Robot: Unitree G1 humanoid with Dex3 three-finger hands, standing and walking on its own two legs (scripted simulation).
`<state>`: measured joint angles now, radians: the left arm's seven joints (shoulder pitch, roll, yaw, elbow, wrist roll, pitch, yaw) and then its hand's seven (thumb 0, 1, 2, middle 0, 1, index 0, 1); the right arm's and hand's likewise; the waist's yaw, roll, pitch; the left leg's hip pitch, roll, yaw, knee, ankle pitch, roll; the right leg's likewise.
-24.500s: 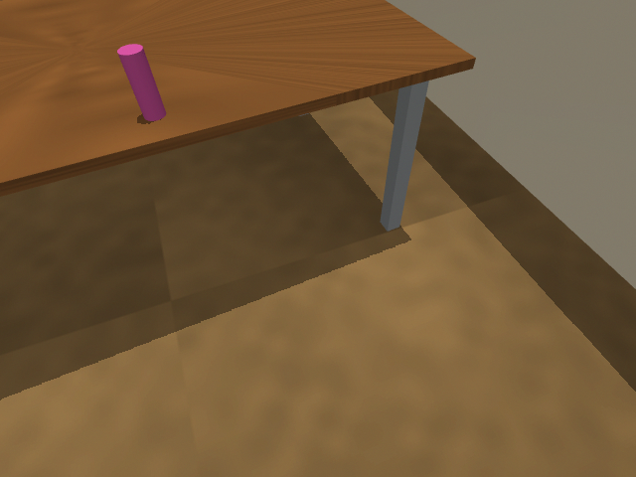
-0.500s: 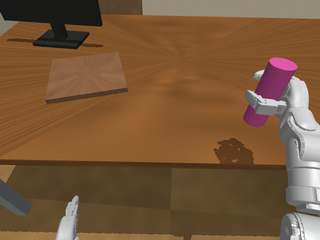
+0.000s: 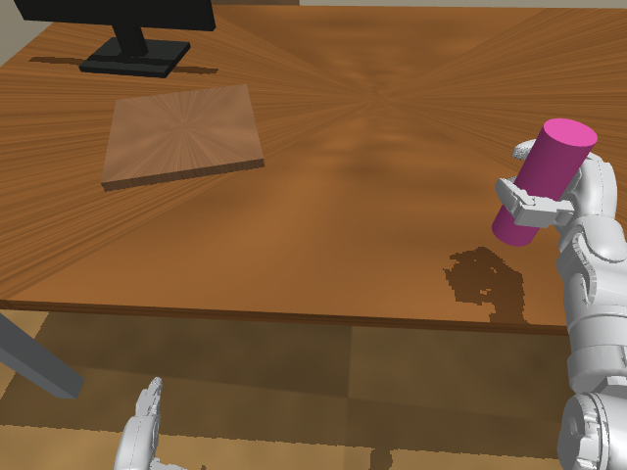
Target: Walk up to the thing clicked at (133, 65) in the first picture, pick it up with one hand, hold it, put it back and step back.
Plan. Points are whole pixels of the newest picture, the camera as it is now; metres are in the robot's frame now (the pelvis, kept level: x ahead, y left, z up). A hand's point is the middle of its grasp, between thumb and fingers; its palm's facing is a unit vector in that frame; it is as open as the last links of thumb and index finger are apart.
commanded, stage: crouch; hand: right
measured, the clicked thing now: (537, 188) +0.43 -0.21 +0.15
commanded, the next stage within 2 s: lower in 0.06 s
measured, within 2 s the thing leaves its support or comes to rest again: rests again in 1.04 s
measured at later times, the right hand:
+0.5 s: hand (515, 209) +0.44 -0.20 +0.10, palm faces +0.15 +0.99 +0.02, open 7.3 cm
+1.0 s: hand (506, 224) +0.45 -0.21 +0.06, palm faces +0.17 +0.99 +0.01, open 7.3 cm
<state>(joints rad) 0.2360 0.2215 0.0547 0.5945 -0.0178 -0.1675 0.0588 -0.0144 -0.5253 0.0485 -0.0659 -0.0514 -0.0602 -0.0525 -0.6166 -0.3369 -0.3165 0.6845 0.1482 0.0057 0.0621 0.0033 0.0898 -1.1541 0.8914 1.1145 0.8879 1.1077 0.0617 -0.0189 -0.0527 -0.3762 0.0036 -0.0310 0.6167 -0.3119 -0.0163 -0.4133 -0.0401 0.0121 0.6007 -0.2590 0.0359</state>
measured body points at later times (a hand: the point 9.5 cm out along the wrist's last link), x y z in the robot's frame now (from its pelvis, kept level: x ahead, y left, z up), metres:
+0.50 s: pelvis +0.00 +0.00 -0.01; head +0.04 -0.01 +0.44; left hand +0.15 +0.27 -0.07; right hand +0.43 -0.26 +0.10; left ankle +0.00 +0.13 -0.73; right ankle +0.03 -0.14 -0.73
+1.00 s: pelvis +0.00 -0.01 -0.02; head +0.06 -0.03 +0.42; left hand +0.14 +0.26 -0.07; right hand +0.44 -0.26 +0.06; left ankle +0.00 +0.13 -0.73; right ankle +0.03 -0.14 -0.73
